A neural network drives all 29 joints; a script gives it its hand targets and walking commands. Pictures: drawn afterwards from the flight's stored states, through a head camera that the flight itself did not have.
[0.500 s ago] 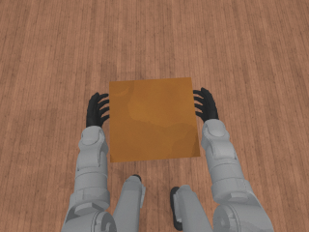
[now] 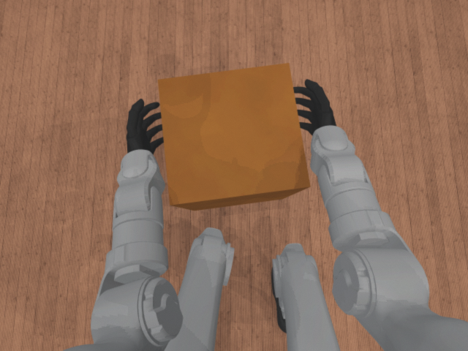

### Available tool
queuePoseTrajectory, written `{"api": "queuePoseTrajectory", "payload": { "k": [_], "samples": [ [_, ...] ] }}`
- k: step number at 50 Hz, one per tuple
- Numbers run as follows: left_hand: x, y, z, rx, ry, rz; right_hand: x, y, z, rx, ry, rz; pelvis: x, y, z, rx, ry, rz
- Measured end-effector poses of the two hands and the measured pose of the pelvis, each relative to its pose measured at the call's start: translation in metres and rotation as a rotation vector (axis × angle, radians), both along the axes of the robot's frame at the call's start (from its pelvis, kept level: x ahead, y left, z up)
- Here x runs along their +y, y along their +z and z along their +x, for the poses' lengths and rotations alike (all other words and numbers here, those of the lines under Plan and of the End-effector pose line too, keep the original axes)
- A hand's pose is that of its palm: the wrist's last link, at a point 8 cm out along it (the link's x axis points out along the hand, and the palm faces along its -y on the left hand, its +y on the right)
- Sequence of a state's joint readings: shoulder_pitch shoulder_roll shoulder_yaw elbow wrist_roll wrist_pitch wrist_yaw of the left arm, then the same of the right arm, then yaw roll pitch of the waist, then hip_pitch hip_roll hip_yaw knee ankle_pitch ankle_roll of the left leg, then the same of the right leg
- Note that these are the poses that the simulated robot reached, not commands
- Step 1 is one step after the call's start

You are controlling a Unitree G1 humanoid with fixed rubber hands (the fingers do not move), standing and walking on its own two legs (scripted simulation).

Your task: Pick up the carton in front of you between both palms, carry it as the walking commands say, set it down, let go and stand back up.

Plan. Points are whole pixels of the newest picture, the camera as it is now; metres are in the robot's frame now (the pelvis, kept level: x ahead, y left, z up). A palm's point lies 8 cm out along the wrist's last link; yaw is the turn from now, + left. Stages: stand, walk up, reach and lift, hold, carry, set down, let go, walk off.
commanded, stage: set down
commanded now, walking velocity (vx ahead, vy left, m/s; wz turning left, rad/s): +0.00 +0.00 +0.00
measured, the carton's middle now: (232, 151) +0.45 +0.08 -0.19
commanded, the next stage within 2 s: none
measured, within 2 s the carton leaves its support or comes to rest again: rests again in 1.80 s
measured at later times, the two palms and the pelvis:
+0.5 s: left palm (161, 164) +0.41 +0.23 -0.24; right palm (294, 135) +0.52 -0.05 -0.25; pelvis -0.02 -0.01 -0.11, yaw +1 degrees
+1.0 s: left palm (167, 168) +0.42 +0.23 -0.31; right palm (288, 136) +0.53 -0.05 -0.31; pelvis -0.01 -0.02 -0.15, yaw +1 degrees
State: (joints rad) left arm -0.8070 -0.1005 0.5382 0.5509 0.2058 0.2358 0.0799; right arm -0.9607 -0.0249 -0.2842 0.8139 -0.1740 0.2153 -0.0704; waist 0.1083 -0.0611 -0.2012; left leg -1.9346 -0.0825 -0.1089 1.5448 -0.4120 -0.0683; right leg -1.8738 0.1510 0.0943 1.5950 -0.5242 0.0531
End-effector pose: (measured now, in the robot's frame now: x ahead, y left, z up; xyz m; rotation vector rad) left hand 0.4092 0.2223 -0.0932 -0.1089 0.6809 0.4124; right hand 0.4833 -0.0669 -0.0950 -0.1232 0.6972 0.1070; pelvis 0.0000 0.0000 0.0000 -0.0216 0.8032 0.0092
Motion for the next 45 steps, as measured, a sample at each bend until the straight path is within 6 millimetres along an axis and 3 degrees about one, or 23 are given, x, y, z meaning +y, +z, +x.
{"api": "queuePoseTrajectory", "payload": {
  "k": [14,32,36,45],
  "samples": [
    [0.009,-0.083,0.0,0.03,0.046,0.008,0.015,-0.078,0.021,0.021,0.067,-0.017,-0.003,-0.062,-0.017,0.004,0.0,0.006],
    [0.015,-0.188,0.005,0.083,0.087,0.041,0.026,-0.196,0.038,0.056,0.151,-0.027,-0.015,-0.13,-0.027,-0.002,-0.027,0.045],
    [0.016,-0.197,0.003,0.096,0.107,0.023,0.027,-0.207,0.038,0.069,0.172,-0.04,-0.016,-0.138,-0.023,-0.031,-0.026,0.054],
    [0.018,-0.205,0.011,0.088,0.081,0.011,0.029,-0.206,0.052,0.062,0.17,-0.04,-0.017,-0.146,-0.015,-0.03,-0.031,0.053]
  ]
}}
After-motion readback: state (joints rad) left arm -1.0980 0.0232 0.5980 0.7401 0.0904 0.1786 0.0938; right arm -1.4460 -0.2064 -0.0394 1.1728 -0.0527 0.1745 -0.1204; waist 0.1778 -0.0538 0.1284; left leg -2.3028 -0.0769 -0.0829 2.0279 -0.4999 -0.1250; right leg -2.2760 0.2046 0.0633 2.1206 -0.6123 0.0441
